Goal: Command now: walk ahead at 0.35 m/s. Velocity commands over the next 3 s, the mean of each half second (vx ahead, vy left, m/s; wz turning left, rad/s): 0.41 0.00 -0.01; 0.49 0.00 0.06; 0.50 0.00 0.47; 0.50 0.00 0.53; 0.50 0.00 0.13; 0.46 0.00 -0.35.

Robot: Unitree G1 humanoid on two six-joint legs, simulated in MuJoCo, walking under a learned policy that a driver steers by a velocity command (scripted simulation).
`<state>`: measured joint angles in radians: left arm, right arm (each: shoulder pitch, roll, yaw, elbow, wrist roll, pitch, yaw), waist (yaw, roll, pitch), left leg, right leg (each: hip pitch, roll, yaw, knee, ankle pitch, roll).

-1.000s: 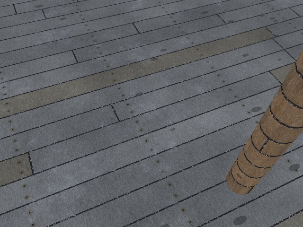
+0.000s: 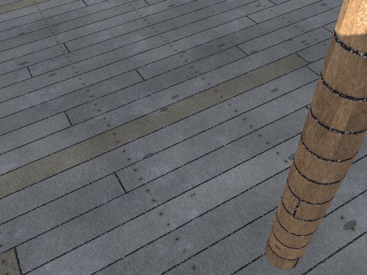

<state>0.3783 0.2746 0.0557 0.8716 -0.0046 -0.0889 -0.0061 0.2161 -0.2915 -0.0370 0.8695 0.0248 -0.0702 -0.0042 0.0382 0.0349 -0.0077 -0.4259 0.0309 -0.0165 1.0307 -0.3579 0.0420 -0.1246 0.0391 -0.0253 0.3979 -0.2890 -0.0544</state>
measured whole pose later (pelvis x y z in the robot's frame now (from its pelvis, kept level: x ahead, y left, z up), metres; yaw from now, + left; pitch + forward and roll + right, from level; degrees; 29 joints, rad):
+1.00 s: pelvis +0.52 +0.02 -0.01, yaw +2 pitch +1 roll -1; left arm 0.19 0.24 0.07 0.81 0.00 -0.07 -0.02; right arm 0.36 -0.25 -0.02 1.00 0.02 -0.01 0.03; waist -0.01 0.05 0.03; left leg -0.42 0.04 -0.06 1.23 -0.35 -0.01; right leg -0.29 0.01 -0.09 0.48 -0.19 -0.04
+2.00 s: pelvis +1.03 +0.23 -0.02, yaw +34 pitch +2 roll -1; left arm 0.00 0.28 0.06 0.75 0.00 -0.14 -0.02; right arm 0.45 -0.26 -0.09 0.82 0.02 -0.03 -0.03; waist -0.08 -0.02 0.00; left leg 0.03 -0.13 -0.30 0.44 -0.46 0.12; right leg -0.47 0.03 0.03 0.42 0.01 -0.03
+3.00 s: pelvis +1.46 +0.55 -0.01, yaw +22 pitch +2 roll +2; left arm 0.10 0.26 0.05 0.73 -0.01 -0.03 -0.06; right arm 0.31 -0.28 -0.06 0.84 0.01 -0.06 -0.02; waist -0.07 -0.03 0.04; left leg 0.05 -0.01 0.25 0.29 -0.37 0.00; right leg -0.62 -0.06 -0.02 0.63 0.00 -0.03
